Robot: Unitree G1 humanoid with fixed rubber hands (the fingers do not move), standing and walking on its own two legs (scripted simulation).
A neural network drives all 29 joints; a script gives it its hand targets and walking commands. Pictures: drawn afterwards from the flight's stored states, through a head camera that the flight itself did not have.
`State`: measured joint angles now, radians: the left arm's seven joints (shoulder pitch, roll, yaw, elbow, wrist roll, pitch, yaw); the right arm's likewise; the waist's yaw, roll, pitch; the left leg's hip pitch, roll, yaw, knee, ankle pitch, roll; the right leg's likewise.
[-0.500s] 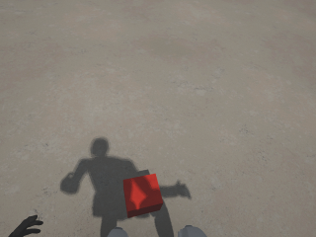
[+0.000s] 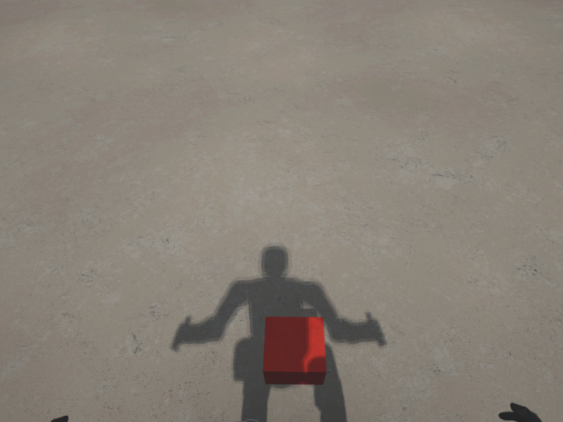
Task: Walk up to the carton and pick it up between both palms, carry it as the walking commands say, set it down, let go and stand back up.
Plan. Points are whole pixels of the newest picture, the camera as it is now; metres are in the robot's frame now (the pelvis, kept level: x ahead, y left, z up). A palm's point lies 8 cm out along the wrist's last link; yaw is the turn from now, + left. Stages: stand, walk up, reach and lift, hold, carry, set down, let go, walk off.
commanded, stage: walk up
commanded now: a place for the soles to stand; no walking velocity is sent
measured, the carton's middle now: (294, 350) +0.45 +0.01 -0.67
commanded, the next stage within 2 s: none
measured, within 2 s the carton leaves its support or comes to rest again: neither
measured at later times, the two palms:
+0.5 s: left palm out of the picture +0.10 +0.34 -0.07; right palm out of the picture +0.17 -0.29 -0.06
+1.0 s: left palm out of the picture +0.10 +0.36 -0.07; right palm (505, 406) +0.19 -0.28 -0.07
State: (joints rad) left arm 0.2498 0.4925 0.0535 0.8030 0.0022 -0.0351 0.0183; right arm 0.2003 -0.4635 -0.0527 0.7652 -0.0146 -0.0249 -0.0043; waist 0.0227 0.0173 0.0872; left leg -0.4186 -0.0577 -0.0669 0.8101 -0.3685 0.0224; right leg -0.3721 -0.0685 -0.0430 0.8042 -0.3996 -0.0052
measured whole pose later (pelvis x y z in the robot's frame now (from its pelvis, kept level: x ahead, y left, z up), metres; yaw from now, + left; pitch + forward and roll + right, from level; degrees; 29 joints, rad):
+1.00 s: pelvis +0.04 +0.02 +0.03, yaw +5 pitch -1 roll -1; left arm 0.16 0.45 0.02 1.00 0.01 -0.06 0.03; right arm 0.08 -0.40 -0.03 0.97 -0.02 0.01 0.03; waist 0.01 0.01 0.05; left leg -0.25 -0.05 -0.09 0.55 -0.29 0.02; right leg -0.14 -0.07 -0.06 0.48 -0.32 0.05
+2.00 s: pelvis +0.05 +0.02 +0.03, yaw +5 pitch -2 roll +0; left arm 0.18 0.44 0.03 0.94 0.02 -0.05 0.03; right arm 0.09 -0.42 -0.04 0.92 -0.02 0.01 0.03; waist 0.01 0.01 0.06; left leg -0.22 -0.06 -0.08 0.54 -0.29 0.03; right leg -0.15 -0.06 -0.02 0.51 -0.34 0.04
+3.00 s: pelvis -0.03 +0.01 -0.04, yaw +1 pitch +21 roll -1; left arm -0.52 0.28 0.19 0.73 0.00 0.21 0.00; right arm -0.53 -0.23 -0.17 0.72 -0.01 0.21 -0.03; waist 0.01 0.00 0.08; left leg -1.01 -0.01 -0.04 0.97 -0.33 -0.01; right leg -0.97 0.00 0.03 0.97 -0.37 0.04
